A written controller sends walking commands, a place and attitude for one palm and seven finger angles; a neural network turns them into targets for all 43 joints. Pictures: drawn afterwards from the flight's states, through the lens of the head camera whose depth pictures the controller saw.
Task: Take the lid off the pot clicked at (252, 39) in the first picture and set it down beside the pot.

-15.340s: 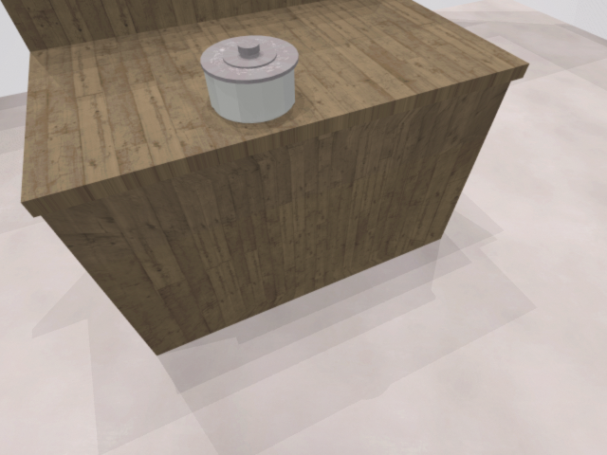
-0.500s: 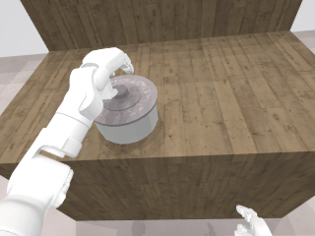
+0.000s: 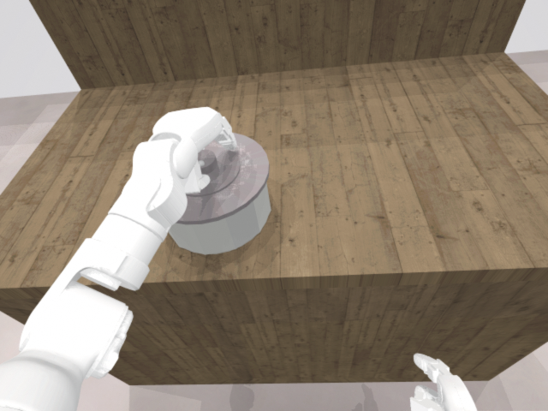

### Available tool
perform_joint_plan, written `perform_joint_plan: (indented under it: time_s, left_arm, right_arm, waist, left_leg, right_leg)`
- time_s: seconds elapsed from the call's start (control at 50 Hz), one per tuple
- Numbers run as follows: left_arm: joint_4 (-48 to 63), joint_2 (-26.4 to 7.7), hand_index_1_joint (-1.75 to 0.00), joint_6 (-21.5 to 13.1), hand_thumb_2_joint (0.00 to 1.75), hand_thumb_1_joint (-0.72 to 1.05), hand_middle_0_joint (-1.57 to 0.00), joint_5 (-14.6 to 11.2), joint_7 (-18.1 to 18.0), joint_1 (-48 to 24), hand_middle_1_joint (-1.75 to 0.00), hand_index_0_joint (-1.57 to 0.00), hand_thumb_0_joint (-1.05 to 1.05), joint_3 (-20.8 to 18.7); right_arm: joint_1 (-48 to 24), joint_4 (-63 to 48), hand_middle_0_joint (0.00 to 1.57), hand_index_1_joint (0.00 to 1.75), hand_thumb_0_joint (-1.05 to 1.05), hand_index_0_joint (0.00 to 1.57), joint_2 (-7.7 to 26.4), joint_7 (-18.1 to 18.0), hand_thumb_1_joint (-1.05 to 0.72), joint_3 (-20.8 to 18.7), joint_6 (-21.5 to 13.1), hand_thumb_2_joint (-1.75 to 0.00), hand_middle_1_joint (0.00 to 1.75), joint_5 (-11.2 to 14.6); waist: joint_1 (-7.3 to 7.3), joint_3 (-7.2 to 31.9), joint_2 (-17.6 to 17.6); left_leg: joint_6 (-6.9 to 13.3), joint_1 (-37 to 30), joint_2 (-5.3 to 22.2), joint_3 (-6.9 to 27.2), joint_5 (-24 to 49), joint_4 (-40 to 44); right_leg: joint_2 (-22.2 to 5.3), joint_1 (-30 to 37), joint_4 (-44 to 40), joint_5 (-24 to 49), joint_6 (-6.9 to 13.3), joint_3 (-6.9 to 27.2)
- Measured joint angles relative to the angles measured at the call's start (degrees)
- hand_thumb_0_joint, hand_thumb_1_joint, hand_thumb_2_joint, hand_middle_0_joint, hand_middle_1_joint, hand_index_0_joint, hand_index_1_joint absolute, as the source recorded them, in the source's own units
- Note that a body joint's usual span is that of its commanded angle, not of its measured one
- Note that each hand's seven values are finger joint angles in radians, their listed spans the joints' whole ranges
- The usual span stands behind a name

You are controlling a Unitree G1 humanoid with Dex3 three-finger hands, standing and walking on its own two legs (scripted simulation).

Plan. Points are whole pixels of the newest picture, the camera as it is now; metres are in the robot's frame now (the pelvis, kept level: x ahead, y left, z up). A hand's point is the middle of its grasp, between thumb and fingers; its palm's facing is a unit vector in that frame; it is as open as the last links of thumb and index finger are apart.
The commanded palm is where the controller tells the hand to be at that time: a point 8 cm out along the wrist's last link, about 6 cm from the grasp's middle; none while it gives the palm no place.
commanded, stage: lower the open fingers around the knob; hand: left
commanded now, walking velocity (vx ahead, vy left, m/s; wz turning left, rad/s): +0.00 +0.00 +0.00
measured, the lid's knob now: (202, 162) +0.46 +0.12 +0.14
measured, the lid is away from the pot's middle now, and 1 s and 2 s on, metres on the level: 0.00 0.00 0.00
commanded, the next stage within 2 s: close the fingers and squeeze the knob in 0.46 s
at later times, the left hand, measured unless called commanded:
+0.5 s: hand (201, 163) +0.43 +0.12 +0.16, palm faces -0.22 -0.09 -0.97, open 9.9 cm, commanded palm +0.40 +0.13 +0.21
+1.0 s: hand (200, 165) +0.43 +0.12 +0.15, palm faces -0.21 -0.09 -0.97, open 8.9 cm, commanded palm +0.41 +0.12 +0.21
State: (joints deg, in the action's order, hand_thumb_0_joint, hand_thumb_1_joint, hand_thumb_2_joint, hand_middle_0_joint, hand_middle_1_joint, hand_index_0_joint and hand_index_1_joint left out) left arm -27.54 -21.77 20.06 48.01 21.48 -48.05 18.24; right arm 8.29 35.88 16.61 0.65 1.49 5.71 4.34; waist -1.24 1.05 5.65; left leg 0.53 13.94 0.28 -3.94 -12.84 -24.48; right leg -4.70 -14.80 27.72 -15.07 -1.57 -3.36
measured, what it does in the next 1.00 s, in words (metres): stands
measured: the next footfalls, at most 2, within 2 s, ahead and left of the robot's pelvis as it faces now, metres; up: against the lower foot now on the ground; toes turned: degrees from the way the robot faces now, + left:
none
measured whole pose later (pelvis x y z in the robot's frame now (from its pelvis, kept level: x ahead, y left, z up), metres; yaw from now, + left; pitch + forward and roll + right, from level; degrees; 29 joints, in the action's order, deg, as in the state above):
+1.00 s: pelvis +0.00 +0.00 +0.00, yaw +0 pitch +2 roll +1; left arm -30.2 -21.0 20.4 48.3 19.0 -48.3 18.4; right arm 8.2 35.9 16.2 0.2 2.2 7.3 4.6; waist -1.5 1.5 5.4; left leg 0.6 14.4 0.3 -4.1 -12.9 -25.0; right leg -4.6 -15.2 28.0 -14.9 -1.6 -3.0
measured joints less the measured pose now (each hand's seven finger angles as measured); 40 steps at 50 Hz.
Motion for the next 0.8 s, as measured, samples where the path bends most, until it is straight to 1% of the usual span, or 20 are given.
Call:
perform_joint_plan:
  time_s: [0.16,0.28,0.58,0.66,0.8]
  left_arm:
    - [-1.3,0.8,-0.08,0.2,1.58,-0.32,-0.87,0.4,-1.0,-0.5,-0.08,-0.87,0.00,0.4]
    - [-3.3,0.8,-0.08,0.0,1.58,-0.32,-0.88,0.5,-1.3,-1.5,-0.09,-0.87,0.00,-0.1]
    - [-2.0,0.0,-0.08,-0.7,1.58,-0.32,-0.86,0.1,-1.6,0.3,-0.08,-0.87,0.00,-1.4]
    - [-1.8,0.1,-0.08,-0.4,1.52,-0.30,-0.84,0.4,-1.9,0.3,-0.07,-0.87,0.00,-0.4]
    - [-2.0,0.3,-0.10,-0.1,1.39,-0.21,-0.83,0.3,-2.2,0.2,-0.09,-0.87,0.00,-0.3]
  right_arm:
    - [-0.8,0.0,0.19,0.30,0.01,0.20,-0.3,-0.2,-0.90,0.5,1.1,-0.90,0.30,0.2]
    - [-0.7,0.0,0.19,0.30,0.01,0.20,-0.4,-0.6,-0.90,0.8,1.3,-0.90,0.30,0.2]
    - [1.0,0.0,0.19,0.30,0.01,0.20,0.1,-0.7,-0.90,0.4,1.5,-0.90,0.30,0.2]
    - [1.1,0.0,0.19,0.30,0.01,0.20,0.1,-0.7,-0.90,0.3,1.6,-0.90,0.30,0.3]
    - [0.6,0.0,0.19,0.30,0.01,0.20,-0.1,-0.5,-0.90,0.3,1.5,-0.90,0.30,0.2]
  waist:
    - [0.23,0.3,-0.2]
    - [-0.09,0.4,-0.4]
    - [-0.67,0.3,-0.4]
    - [-0.50,0.3,-0.4]
    - [-0.44,0.3,-0.4]
  left_leg:
    - [-0.1,0.4,0.1,0.2,-0.1,-0.5]
    - [-0.1,0.6,0.1,0.1,-0.1,-0.6]
    - [0.0,0.1,0.2,-0.4,-0.1,-0.4]
    - [0.0,0.2,0.2,-0.4,0.0,-0.5]
    - [0.1,0.4,0.1,-0.4,0.1,-0.5]
  right_leg:
    - [0.0,-0.3,0.5,-0.2,0.1,-0.1]
    - [0.1,-0.6,0.6,-0.1,0.1,0.0]
    - [0.2,-0.3,0.3,0.2,0.0,0.5]
    - [0.2,-0.4,0.3,0.3,0.0,0.5]
    - [0.1,-0.5,0.3,0.3,0.0,0.5]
